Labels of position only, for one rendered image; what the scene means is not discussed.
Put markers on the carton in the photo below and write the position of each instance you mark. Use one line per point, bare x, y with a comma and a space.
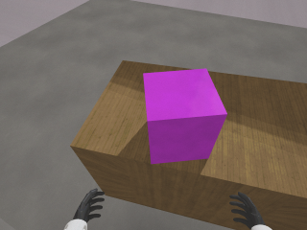
185, 115

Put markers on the left robot hand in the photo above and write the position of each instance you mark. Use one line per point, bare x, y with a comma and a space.
85, 207

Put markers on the robot left forearm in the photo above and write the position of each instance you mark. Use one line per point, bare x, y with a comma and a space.
76, 224

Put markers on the pedestal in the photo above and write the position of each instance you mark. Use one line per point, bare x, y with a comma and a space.
261, 151

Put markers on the right robot hand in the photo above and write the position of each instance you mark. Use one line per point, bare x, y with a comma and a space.
251, 214

